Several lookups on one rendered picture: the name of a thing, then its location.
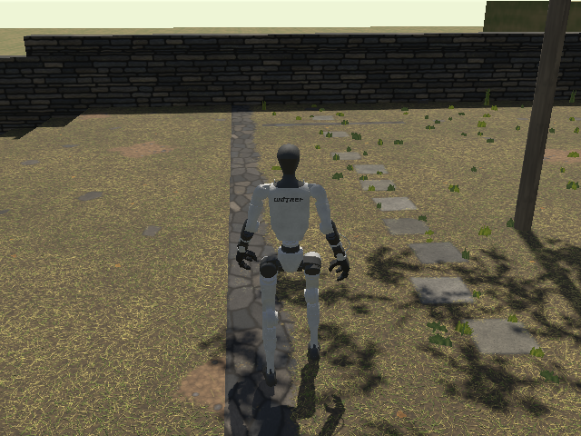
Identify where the left robot shin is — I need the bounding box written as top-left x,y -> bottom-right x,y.
262,312 -> 277,374

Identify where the right robot hand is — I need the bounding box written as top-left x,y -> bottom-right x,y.
329,257 -> 350,281

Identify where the left robot forearm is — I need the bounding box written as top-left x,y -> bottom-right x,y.
237,219 -> 254,253

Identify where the robot left upper arm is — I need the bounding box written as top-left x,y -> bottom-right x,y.
244,183 -> 271,233

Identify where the humanoid robot head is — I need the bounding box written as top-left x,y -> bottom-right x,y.
273,144 -> 304,188

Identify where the left robot hand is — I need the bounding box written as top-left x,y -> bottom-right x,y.
236,250 -> 257,270

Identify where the robot right upper arm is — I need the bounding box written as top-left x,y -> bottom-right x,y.
308,183 -> 334,234

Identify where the right robot forearm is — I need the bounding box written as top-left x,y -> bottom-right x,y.
326,220 -> 347,261

